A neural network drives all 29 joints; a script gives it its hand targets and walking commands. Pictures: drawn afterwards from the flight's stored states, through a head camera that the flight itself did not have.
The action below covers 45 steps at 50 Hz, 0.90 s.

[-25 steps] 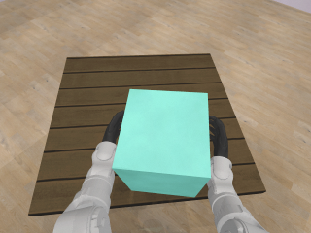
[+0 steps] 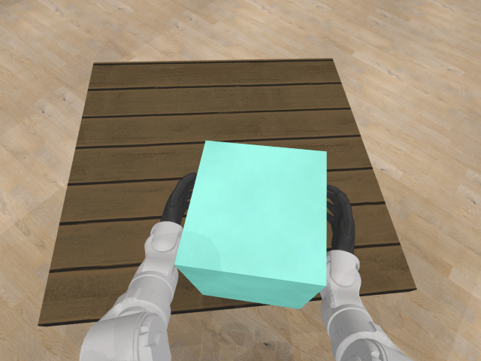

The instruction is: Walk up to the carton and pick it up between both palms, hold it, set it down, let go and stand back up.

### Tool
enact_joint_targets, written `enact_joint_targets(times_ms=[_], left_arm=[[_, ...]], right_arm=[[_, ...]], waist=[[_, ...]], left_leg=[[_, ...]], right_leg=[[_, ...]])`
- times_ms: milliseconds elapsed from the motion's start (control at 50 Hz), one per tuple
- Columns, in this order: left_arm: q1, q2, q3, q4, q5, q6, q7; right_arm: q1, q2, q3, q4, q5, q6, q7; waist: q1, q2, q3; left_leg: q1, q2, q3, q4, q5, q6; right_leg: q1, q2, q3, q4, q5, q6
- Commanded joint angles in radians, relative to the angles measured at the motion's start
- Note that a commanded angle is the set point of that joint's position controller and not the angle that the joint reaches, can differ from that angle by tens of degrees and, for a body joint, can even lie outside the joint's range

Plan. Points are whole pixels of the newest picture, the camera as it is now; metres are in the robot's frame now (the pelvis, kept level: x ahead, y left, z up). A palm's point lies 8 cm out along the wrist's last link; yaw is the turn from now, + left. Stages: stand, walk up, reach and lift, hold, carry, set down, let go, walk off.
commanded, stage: set down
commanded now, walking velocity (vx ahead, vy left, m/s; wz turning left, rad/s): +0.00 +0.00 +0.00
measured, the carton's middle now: (256, 232) +0.35 -0.02 -0.07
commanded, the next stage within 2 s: none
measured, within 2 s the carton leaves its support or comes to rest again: neither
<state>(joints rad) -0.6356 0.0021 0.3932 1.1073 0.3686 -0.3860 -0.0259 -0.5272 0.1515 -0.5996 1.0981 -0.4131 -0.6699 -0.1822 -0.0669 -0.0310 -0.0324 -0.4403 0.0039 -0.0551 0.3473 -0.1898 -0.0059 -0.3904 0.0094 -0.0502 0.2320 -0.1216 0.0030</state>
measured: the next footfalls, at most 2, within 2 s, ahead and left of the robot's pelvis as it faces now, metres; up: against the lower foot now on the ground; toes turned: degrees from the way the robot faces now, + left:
none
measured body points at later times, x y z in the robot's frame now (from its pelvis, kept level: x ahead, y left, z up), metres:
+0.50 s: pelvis -0.02 +0.00 -0.01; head +0.13 +0.03 +0.42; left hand +0.38 +0.12 -0.08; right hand +0.32 -0.17 -0.06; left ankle -0.03 +0.12 -0.75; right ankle -0.03 -0.12 -0.75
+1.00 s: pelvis -0.03 +0.00 -0.02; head +0.12 +0.03 +0.40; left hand +0.38 +0.11 -0.08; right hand +0.32 -0.17 -0.07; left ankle -0.03 +0.12 -0.75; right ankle -0.03 -0.12 -0.75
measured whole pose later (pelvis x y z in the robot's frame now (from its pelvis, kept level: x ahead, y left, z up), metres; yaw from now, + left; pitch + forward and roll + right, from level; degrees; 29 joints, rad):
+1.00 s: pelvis -0.03 +0.00 -0.02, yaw -1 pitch +24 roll -2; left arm -0.76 0.02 0.41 1.26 0.39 -0.51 0.02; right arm -0.60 0.15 -0.80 1.16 -0.53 -0.71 -0.16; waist -0.07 -0.03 -0.10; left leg -0.74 0.00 -0.05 0.54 -0.22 -0.01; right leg -0.70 0.01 -0.05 0.43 -0.16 0.00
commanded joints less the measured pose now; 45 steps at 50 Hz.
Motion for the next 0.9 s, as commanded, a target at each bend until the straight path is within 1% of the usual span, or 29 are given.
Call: enact_joint_targets(times_ms=[0, 60, 120, 140, 180, 200, 260, 280, 300, 360, 380, 400, 440, 460, 500, 520, 540, 560, 600, 640, 660, 680, 700, 780, 800, 820, 840, 860, 880], left_arm=[[-0.515, -0.529, -0.238, 0.033, 0.073, -0.147, -0.082], [-0.536, -0.508, -0.206, 0.052, 0.084, -0.180, -0.079], [-0.543, -0.495, -0.214, 0.045, 0.086, -0.191, -0.073], [-0.540, -0.503, -0.206, 0.043, 0.089, -0.196, -0.069], [-0.549, -0.503, -0.220, 0.056, 0.080, -0.209, -0.067], [-0.544, -0.508, -0.218, 0.051, 0.090, -0.214, -0.062], [-0.562, -0.497, -0.207, 0.075, 0.097, -0.219, -0.059], [-0.570, -0.493, -0.207, 0.086, 0.094, -0.216, -0.056], [-0.569, -0.488, -0.198, 0.090, 0.084, -0.221, -0.055], [-0.598, -0.483, -0.195, 0.120, 0.089, -0.234, -0.048], [-0.585, -0.483, -0.190, 0.120, 0.095, -0.232, -0.044], [-0.586, -0.475, -0.172, 0.130, 0.099, -0.228, -0.042], [-0.597, -0.475, -0.169, 0.130, 0.105, -0.226, -0.039], [-0.608, -0.468, -0.156, 0.145, 0.092, -0.227, -0.041], [-0.607, -0.472, -0.146, 0.145, 0.110, -0.230, -0.038], [-0.612, -0.467, -0.152, 0.158, 0.113, -0.230, -0.037], [-0.590, -0.478, -0.136, 0.167, 0.117, -0.228, -0.037], [-0.612, -0.470, -0.149, 0.163, 0.107, -0.224, -0.041], [-0.611, -0.473, -0.131, 0.163, 0.118, -0.215, -0.034], [-0.608, -0.466, -0.119, 0.184, 0.125, -0.213, -0.040], [-0.621, -0.458, -0.122, 0.182, 0.118, -0.211, -0.041], [-0.618, -0.438, -0.099, 0.181, 0.126, -0.215, -0.038], [-0.613, -0.441, -0.097, 0.187, 0.126, -0.213, -0.039], [-0.603, -0.463, -0.065, 0.206, 0.136, -0.202, -0.042], [-0.596, -0.467, -0.075, 0.200, 0.148, -0.203, -0.041], [-0.604, -0.460, -0.081, 0.187, 0.143, -0.203, -0.035], [-0.592, -0.449, -0.078, 0.185, 0.144, -0.198, -0.035], [-0.609, -0.460, -0.073, 0.200, 0.153, -0.199, -0.040], [-0.584, -0.452, -0.053, 0.213, 0.154, -0.198, -0.040]], right_arm=[[-0.427, 0.589, 0.284, 0.174, -0.152, -0.051, 0.082], [-0.458, 0.585, 0.277, 0.172, -0.179, -0.072, 0.086], [-0.421, 0.571, 0.257, 0.214, -0.176, -0.068, 0.088], [-0.449, 0.566, 0.262, 0.207, -0.173, -0.076, 0.091], [-0.462, 0.569, 0.241, 0.207, -0.187, -0.085, 0.093], [-0.462, 0.573, 0.246, 0.227, -0.185, -0.087, 0.094], [-0.470, 0.548, 0.212, 0.236, -0.196, -0.087, 0.101], [-0.474, 0.541, 0.200, 0.236, -0.199, -0.088, 0.099], [-0.495, 0.545, 0.190, 0.220, -0.212, -0.088, 0.104], [-0.513, 0.530, 0.170, 0.224, -0.218, -0.088, 0.107], [-0.491, 0.547, 0.150, 0.240, -0.225, -0.090, 0.107], [-0.499, 0.542, 0.149, 0.254, -0.220, -0.076, 0.110], [-0.503, 0.536, 0.123, 0.252, -0.229, -0.072, 0.114], [-0.519, 0.536, 0.123, 0.243, -0.235, -0.069, 0.115], [-0.523, 0.543, 0.119, 0.243, -0.243, -0.066, 0.124], [-0.523, 0.532, 0.106, 0.251, -0.255, -0.064, 0.123], [-0.521, 0.542, 0.113, 0.245, -0.246, -0.065, 0.124], [-0.519, 0.541, 0.107, 0.261, -0.255, -0.062, 0.122], [-0.535, 0.530, 0.088, 0.266, -0.263, -0.059, 0.129], [-0.541, 0.541, 0.100, 0.251, -0.267, -0.052, 0.129], [-0.546, 0.531, 0.078, 0.265, -0.268, -0.046, 0.128], [-0.548, 0.538, 0.082, 0.247, -0.271, -0.047, 0.129], [-0.547, 0.540, 0.084, 0.260, -0.278, -0.040, 0.131], [-0.538, 0.561, 0.072, 0.266, -0.292, -0.034, 0.137], [-0.539, 0.576, 0.070, 0.257, -0.295, -0.041, 0.137], [-0.545, 0.559, 0.056, 0.263, -0.293, -0.043, 0.140], [-0.542, 0.538, 0.069, 0.269, -0.281, -0.044, 0.141], [-0.537, 0.565, 0.065, 0.285, -0.286, -0.033, 0.142], [-0.526, 0.557, 0.077, 0.289, -0.288, -0.037, 0.142]], waist=[[-0.060, 0.075, -0.602], [-0.047, 0.053, -0.649], [-0.058, 0.095, -0.657], [-0.043, 0.099, -0.686], [-0.059, 0.091, -0.675], [-0.057, 0.108, -0.674], [-0.048, 0.111, -0.694], [-0.063, 0.113, -0.685], [-0.049, 0.101, -0.696], [-0.052, 0.101, -0.698], [-0.067, 0.102, -0.694], [-0.047, 0.104, -0.680], [-0.066, 0.101, -0.671], [-0.062, 0.084, -0.671], [-0.047, 0.098, -0.695], [-0.059, 0.109, -0.694], [-0.044, 0.099, -0.685], [-0.065, 0.101, -0.668], [-0.057, 0.104, -0.654], [-0.042, 0.074, -0.652], [-0.066, 0.090, -0.663], [-0.046, 0.070, -0.658], [-0.052, 0.073, -0.633], [-0.047, 0.047, -0.606], [-0.045, 0.073, -0.625], [-0.061, 0.089, -0.628], [-0.036, 0.091, -0.617], [-0.046, 0.088, -0.600], [-0.034, 0.064, -0.600]], left_leg=[[0.046, -0.004, 0.100, 0.110, 0.485, -0.060], [-0.033, -0.010, 0.105, 0.117, 0.453, -0.051], [-0.008, -0.001, 0.094, 0.129, 0.461, -0.058], [0.001, -0.001, 0.098, 0.137, 0.489, -0.061], [-0.017, -0.003, 0.096, 0.153, 0.465, -0.058], [-0.005, 0.002, 0.089, 0.161, 0.511, -0.068], [-0.009, 0.000, 0.091, 0.157, 0.449, -0.062], [-0.041, -0.001, 0.092, 0.155, 0.418, -0.065], [-0.036, -0.003, 0.099, 0.169, 0.385, -0.057], [-0.073, -0.002, 0.098, 0.176, 0.353, -0.058], [-0.074, 0.000, 0.093, 0.181, 0.343, -0.058], [-0.079, -0.003, 0.099, 0.174, 0.326, -0.056], [-0.094, 0.002, 0.096, 0.178, 0.292, -0.053], [-0.105, 0.002, 0.097, 0.182, 0.251, -0.044], [-0.087, 0.002, 0.098, 0.180, 0.273, -0.051], [-0.108, 0.002, 0.100, 0.183, 0.237, -0.047], [-0.126, 0.004, 0.098, 0.193, 0.236, -0.045], [-0.138, 0.002, 0.095, 0.191, 0.215, -0.042], [-0.140, 0.006, 0.097, 0.182, 0.195, -0.042], [-0.165, 0.000, 0.104, 0.177, 0.149, -0.029], [-0.171, 0.002, 0.102, 0.191, 0.145, -0.031], [-0.213, 0.001, 0.100, 0.181, 0.115, -0.027], [-0.214, -0.001, 0.104, 0.181, 0.102, -0.021], [-0.222, 0.003, 0.098, 0.189, 0.092, -0.012], [-0.219, 0.003, 0.101, 0.199, 0.102, -0.013], [-0.194, 0.010, 0.091, 0.199, 0.117, -0.026], [-0.187, 0.008, 0.094, 0.203, 0.126, -0.024], [-0.207, 0.007, 0.097, 0.215, 0.110, -0.019], [-0.224, 0.002, 0.105, 0.219, 0.118, -0.015]], right_leg=[[0.283, 0.009, -0.059, 0.134, 0.618, 0.008], [0.305, 0.000, -0.050, 0.158, 0.635, 0.013], [0.251, 0.001, -0.052, 0.161, 0.598, 0.005], [0.243, 0.002, -0.054, 0.167, 0.610, 0.004], [0.212, 0.005, -0.055, 0.166, 0.580, 0.003], [0.198, 0.005, -0.057, 0.173, 0.579, 0.001], [0.185, 0.004, -0.051, 0.172, 0.531, -0.004], [0.166, 0.009, -0.059, 0.168, 0.500, -0.007], [0.164, 0.007, -0.056, 0.172, 0.477, -0.009], [0.129, 0.005, -0.057, 0.181, 0.444, -0.011], [0.113, 0.007, -0.054, 0.181, 0.433, -0.009], [0.117, 0.004, -0.048, 0.185, 0.412, -0.012], [0.093, -0.003, -0.049, 0.182, 0.381, -0.009], [0.080, -0.007, -0.040, 0.177, 0.338, -0.009], [0.071, -0.002, -0.049, 0.200, 0.352, -0.007], [0.061, 0.000, -0.046, 0.189, 0.329, -0.013], [0.059, -0.008, -0.036, 0.202, 0.328, -0.009], [0.054, -0.011, -0.037, 0.202, 0.326, -0.010], [0.048, -0.005, -0.049, 0.202, 0.279, -0.015], [0.063, -0.016, -0.037, 0.206, 0.270, -0.005], [0.043, -0.015, -0.042, 0.216, 0.271, -0.006], [0.077, -0.029, -0.028, 0.216, 0.255, 0.000], [0.069, -0.027, -0.028, 0.220, 0.249, 0.000], [0.042, -0.027, -0.021, 0.222, 0.220, -0.002], [0.016, -0.023, -0.029, 0.233, 0.230, -0.003], [0.016, -0.015, -0.041, 0.246, 0.233, -0.008], [0.007, -0.018, -0.036, 0.241, 0.218, -0.007], [-0.002, -0.021, -0.018, 0.237, 0.215, -0.009], [0.017, -0.019, -0.027, 0.248, 0.240, -0.005]])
